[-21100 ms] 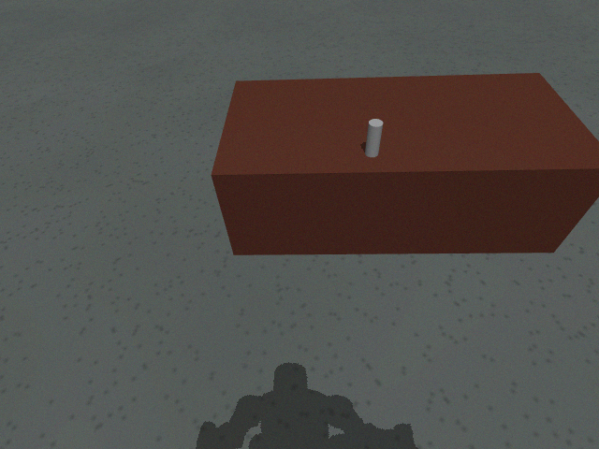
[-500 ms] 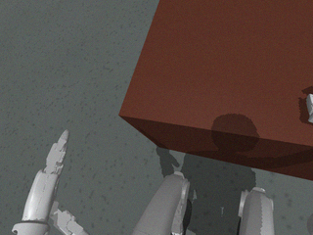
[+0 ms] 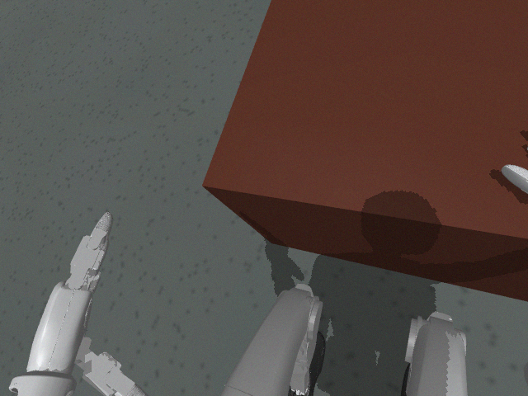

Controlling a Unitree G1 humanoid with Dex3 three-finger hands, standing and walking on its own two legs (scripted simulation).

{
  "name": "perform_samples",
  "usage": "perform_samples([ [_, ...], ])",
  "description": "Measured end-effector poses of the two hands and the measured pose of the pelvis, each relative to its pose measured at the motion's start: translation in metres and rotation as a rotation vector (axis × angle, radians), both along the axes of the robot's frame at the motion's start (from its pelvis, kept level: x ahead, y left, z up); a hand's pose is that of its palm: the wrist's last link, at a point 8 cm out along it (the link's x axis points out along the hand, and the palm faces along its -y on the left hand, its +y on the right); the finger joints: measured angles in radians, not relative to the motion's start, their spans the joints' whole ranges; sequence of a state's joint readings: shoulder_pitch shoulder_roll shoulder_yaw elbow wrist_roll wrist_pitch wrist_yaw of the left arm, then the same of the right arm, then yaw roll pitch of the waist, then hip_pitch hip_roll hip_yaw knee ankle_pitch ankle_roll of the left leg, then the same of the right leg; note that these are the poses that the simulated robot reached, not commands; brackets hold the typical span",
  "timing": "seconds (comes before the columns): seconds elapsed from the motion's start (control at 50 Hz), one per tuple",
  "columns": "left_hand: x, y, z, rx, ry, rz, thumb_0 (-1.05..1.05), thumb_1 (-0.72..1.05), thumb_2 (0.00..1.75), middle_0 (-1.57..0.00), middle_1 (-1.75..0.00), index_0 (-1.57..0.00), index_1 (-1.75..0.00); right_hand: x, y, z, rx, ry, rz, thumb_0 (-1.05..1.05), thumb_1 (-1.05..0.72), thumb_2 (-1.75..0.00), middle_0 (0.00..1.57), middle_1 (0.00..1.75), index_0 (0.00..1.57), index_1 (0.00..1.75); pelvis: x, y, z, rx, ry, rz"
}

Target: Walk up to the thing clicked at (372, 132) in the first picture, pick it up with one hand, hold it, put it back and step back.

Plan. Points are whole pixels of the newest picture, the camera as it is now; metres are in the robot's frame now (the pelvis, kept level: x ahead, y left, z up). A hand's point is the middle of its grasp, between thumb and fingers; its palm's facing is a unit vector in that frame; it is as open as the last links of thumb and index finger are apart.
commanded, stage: open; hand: right
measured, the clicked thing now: out of the picture +0.48 -0.25 -0.04
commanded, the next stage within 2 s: withdraw in 0.08 s
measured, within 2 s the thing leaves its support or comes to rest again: neither
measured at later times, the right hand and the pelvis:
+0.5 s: hand out of the picture +0.48 -0.26 +0.00, palm faces +0.26 +0.96 -0.01, open 16.7 cm; pelvis +0.01 +0.00 +0.03, yaw +0 degrees
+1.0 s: hand out of the picture +0.46 -0.36 +0.15, palm faces +0.43 +0.85 -0.30, open 17.2 cm; pelvis +0.04 -0.01 +0.14, yaw -3 degrees
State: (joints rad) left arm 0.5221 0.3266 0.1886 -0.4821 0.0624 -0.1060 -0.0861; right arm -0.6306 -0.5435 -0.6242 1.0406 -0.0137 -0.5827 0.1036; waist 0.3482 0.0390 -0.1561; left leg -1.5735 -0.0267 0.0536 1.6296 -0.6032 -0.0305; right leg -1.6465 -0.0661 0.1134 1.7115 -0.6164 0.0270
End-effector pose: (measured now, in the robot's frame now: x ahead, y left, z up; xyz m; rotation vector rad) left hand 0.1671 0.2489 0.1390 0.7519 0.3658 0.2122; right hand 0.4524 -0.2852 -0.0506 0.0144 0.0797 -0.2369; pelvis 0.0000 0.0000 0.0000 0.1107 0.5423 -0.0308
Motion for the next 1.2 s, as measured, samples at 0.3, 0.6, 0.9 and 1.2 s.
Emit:
perform_samples([
  [0.3,0.003,-0.002,0.001,-0.003,-0.007,-0.004,-0.01,-0.53,0.05,-0.07,-0.06,-0.07,-0.06,0.0,0.0,0.002,-0.007,0.001,0.007,-0.01,0.41,-0.26,0.45,0.37,0.45,0.37,0.002,0.0,0.001,-0.001,-0.001,0.002],
  [0.6,-0.002,0.007,-0.006,-0.159,0.07,0.101,-0.01,-0.53,0.05,-0.07,-0.05,-0.06,-0.05,-0.009,-0.044,0.101,-0.05,-0.047,-0.044,-0.02,0.53,-0.07,0.1,0.1,0.1,0.1,0.013,-0.001,0.047,-0.007,-0.06,-0.017],
  [0.9,0.01,-0.001,0.012,-0.344,0.212,0.132,0.0,-0.42,0.12,-0.07,-0.06,-0.05,-0.07,-0.028,-0.09,0.189,-0.175,0.293,-0.176,-0.02,0.47,-0.07,0.06,0.07,0.07,0.07,0.034,-0.006,0.122,-0.041,-0.167,-0.021],
  [1.2,0.067,-0.066,0.003,-0.577,0.297,0.035,0.0,0.4,0.61,-0.16,-0.21,-0.15,-0.21,-0.08,-0.102,0.235,-0.25,0.416,-0.233,-0.01,0.49,-0.08,0.06,0.07,0.06,0.06,0.067,-0.015,0.17,-0.07,-0.28,-0.038],
])
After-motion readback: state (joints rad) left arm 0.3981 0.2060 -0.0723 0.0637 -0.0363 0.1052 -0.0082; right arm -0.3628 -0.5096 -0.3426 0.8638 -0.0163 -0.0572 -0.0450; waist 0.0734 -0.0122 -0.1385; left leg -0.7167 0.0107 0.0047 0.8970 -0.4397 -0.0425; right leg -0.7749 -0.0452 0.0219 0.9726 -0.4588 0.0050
